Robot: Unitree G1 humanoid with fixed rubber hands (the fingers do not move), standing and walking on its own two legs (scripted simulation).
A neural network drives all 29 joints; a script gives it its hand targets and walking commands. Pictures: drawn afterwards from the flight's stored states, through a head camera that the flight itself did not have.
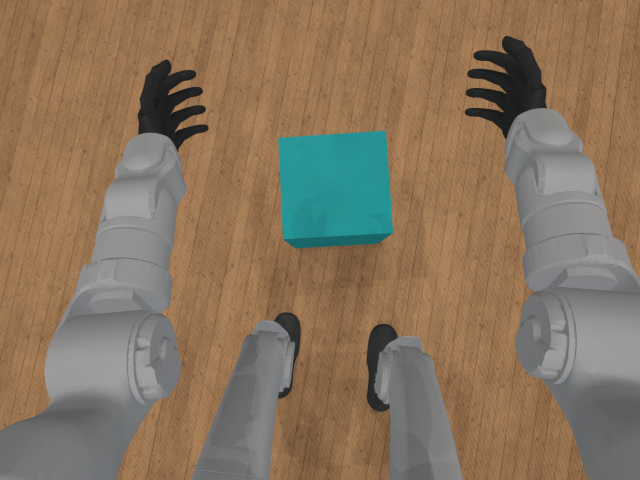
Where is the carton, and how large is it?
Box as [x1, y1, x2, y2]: [278, 131, 392, 247]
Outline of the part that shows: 385,131 278,138 283,239 294,247 377,243 392,232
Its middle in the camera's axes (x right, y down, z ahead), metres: +0.04 -0.10 +0.87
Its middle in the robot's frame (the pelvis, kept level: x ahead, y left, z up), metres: +0.51 +0.03 -0.52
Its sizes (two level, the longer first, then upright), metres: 0.210 0.200 0.250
